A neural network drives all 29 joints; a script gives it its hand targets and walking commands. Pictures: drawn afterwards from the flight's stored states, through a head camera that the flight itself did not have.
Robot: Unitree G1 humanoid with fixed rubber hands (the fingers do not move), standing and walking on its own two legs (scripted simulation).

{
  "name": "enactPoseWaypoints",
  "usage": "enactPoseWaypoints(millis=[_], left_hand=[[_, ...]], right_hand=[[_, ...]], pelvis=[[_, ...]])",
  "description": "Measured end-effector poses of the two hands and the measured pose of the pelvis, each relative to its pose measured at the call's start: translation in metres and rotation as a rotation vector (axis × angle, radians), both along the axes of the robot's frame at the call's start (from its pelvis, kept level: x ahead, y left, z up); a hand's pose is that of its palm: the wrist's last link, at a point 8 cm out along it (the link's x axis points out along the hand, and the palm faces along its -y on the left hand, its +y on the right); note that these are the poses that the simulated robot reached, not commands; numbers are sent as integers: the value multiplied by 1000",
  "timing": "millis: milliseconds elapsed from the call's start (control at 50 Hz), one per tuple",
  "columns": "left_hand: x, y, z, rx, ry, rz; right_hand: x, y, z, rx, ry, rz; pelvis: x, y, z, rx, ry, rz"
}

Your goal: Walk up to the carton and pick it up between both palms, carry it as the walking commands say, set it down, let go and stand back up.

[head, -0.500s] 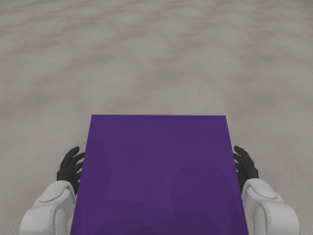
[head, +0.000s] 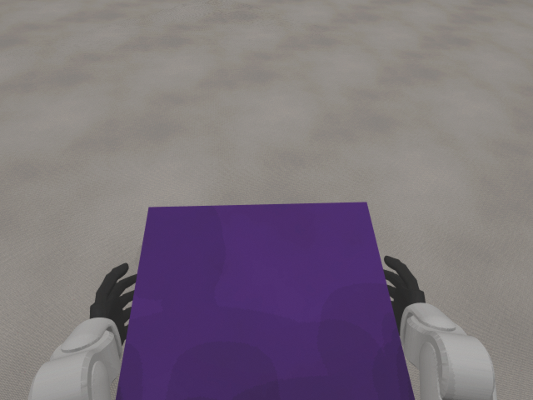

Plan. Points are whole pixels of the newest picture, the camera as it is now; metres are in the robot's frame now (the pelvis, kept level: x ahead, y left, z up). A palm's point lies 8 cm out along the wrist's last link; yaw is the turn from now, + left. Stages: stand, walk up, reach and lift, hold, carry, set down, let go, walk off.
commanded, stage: carry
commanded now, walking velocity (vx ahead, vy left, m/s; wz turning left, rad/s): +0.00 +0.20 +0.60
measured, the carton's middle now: (261, 326) +0.26 +0.01 -0.01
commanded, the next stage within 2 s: none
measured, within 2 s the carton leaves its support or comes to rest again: neither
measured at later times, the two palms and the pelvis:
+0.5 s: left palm out of the picture +0.11 +0.39 +0.10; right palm (251, 313) +0.23 +0.02 +0.10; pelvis -0.05 +0.15 +0.01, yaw +16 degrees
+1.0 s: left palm out of the picture -0.05 +0.55 +0.12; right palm (40, 380) +0.16 +0.24 +0.10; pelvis -0.14 +0.28 +0.02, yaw +32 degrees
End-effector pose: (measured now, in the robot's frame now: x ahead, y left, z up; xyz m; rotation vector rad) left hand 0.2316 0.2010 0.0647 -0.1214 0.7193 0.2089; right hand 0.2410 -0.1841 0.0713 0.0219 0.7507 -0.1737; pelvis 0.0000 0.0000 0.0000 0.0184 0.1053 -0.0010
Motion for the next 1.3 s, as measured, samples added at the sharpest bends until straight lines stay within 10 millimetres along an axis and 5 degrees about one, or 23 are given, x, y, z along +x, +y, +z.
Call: enactPoseWaypoints(millis=[80, 260, 420, 560, 680, 880, 1040, 1120, 1220, 1300], left_hand=[[-21, 33, 0, -31, 8, 69], [-51, 75, 42, 61, -124, 135], [-98, 143, 54, 67, -89, 225], [-132, 232, 16, 10, -89, 311], [-185, 282, -10, -53, 19, 393], [-236, 326, 49, 100, -121, 486], [-299, 366, 61, 103, -67, 582], [-328, 400, 51, 80, -61, 633], [-372, 455, 14, 34, -71, 701], [-418, 477, -14, -28, 17, 754]], right_hand=[[-2, 34, 2, 10, 7, 28], [-9, 80, 8, 72, -129, 120], [-12, 156, 32, 37, -101, 247], [-16, 253, 20, -9, -99, 324], [-42, 314, 3, -14, 16, 356], [-65, 373, 13, 127, -126, 457], [-87, 437, 35, 79, -92, 600], [-102, 480, 31, 64, -85, 643], [-128, 550, 12, 38, -86, 695], [-157, 588, -4, 6, 12, 719]], pelvis=[[-7, 18, 7, -22, 12, 46], [-22, 64, 4, -27, -24, 150], [-43, 114, 21, 31, -56, 229], [-64, 181, -5, 14, -33, 327], [-85, 209, 4, -25, -13, 395], [-120, 258, 7, -20, -18, 490], [-149, 292, 25, 53, -58, 578], [-169, 319, 19, 48, -44, 643], [-198, 363, -8, 22, -30, 711], [-216, 373, -4, -1, -19, 756]])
